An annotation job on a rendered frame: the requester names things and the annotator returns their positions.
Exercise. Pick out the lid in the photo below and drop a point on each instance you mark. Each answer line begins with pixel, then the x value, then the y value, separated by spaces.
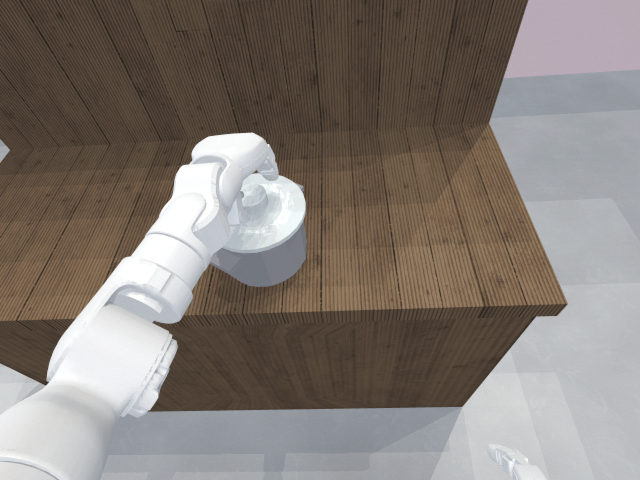
pixel 280 220

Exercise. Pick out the robot left upper arm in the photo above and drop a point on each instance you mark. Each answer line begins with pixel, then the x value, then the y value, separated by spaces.
pixel 64 431

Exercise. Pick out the pot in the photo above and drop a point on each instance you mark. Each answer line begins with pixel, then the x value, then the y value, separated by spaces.
pixel 265 268

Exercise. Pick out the knob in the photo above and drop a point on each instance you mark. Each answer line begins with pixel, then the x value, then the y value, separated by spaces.
pixel 255 198

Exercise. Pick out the robot right hand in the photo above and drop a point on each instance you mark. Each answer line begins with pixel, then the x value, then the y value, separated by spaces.
pixel 514 463

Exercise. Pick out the robot left forearm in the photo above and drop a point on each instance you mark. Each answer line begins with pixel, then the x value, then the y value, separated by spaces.
pixel 156 282

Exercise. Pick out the robot left hand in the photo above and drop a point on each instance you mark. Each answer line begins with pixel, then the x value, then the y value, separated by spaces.
pixel 250 152

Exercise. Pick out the table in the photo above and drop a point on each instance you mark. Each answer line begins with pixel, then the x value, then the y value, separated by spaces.
pixel 423 266

